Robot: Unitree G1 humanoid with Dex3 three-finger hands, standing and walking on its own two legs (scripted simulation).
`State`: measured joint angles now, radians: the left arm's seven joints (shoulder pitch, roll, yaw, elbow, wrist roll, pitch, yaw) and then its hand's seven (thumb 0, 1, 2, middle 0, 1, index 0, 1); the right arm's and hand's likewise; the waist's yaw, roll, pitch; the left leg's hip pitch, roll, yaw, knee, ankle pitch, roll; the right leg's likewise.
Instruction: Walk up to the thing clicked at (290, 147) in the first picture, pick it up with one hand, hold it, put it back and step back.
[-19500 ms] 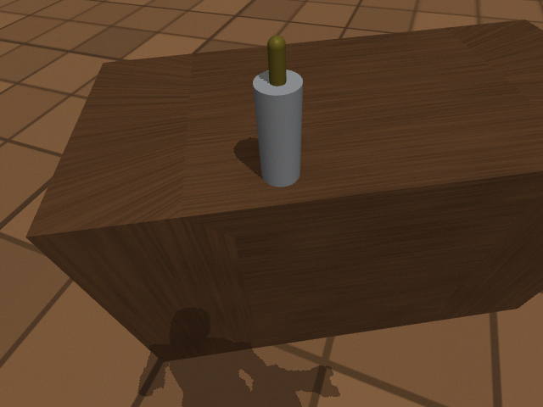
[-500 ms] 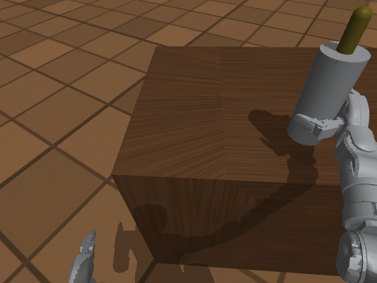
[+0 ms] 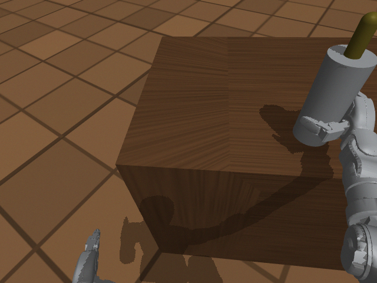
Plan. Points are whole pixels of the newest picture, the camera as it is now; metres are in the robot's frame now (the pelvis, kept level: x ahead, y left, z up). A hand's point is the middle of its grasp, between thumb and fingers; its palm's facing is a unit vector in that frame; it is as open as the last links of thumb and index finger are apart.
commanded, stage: lower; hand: right
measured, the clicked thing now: (335, 87) +0.44 -0.22 +0.20
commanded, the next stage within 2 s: loosen in 0.48 s
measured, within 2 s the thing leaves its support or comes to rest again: rests again in 0.44 s
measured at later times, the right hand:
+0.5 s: hand (319, 120) +0.44 -0.23 +0.10, palm faces +0.22 +0.98 +0.02, open 10.8 cm
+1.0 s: hand (320, 124) +0.43 -0.23 +0.10, palm faces +0.21 +0.98 +0.03, open 10.9 cm
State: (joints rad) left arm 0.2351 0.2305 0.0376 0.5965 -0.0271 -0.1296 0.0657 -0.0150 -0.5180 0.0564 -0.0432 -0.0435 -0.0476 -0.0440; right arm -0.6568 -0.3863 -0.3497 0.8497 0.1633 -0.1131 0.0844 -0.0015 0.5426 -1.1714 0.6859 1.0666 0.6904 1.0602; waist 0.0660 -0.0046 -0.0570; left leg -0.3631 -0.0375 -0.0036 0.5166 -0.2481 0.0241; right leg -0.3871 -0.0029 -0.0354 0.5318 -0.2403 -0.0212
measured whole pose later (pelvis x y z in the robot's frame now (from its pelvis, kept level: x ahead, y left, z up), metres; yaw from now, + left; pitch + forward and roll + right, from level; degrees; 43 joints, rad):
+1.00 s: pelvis +0.01 +0.00 -0.01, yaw +0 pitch +8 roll +1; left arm 0.29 0.24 0.04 0.49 -0.02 -0.10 0.06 -0.01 -0.52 0.06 -0.05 -0.05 -0.06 -0.05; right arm -0.58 -0.37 -0.35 0.86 0.18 -0.22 0.10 0.00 0.51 -0.87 0.79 0.89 0.80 0.88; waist 0.07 0.00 -0.08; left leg -0.43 -0.04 0.00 0.60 -0.30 0.02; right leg -0.46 -0.01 -0.03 0.63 -0.30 -0.02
